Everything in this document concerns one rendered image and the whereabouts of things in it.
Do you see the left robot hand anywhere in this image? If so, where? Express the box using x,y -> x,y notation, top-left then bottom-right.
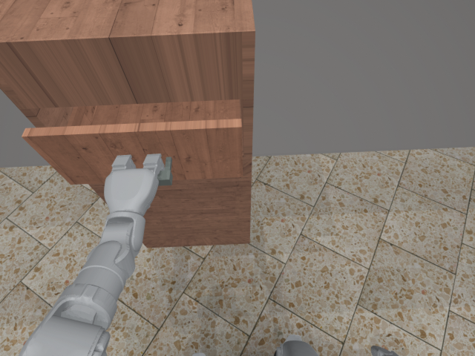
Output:
104,154 -> 165,216

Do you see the left robot forearm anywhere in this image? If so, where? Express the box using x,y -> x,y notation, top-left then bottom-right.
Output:
19,211 -> 145,356

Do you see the robot left upper arm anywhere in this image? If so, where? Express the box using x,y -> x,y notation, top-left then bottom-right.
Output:
26,315 -> 111,356

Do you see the cabinet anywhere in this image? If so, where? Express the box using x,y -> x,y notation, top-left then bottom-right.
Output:
0,0 -> 255,248

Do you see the robot right thigh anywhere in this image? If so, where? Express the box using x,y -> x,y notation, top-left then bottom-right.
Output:
276,340 -> 319,356

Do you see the drawer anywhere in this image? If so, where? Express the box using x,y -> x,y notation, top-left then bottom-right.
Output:
22,99 -> 243,185

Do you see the robot right shin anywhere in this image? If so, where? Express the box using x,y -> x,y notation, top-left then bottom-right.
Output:
283,334 -> 302,344

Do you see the handle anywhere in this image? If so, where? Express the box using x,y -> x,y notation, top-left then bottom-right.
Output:
157,157 -> 173,186

